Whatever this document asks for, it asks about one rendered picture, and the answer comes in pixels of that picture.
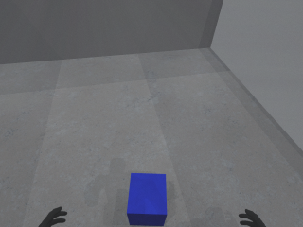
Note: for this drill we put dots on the robot left hand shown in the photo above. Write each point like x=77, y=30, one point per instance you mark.
x=49, y=220

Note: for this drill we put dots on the carton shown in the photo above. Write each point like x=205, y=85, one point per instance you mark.
x=147, y=200

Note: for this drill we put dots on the robot right hand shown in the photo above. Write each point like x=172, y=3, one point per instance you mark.
x=252, y=216

